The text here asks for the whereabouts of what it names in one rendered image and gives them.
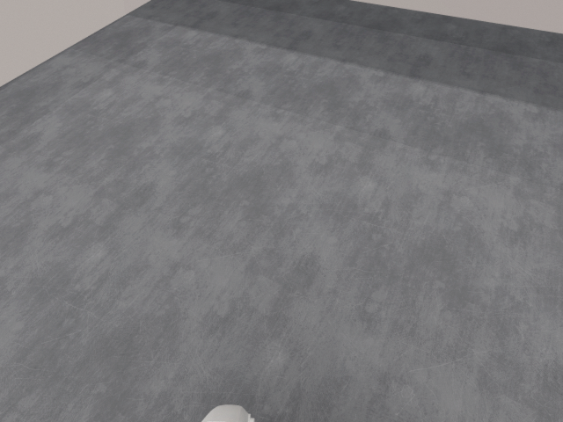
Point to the robot left thigh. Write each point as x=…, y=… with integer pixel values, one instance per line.
x=228, y=413

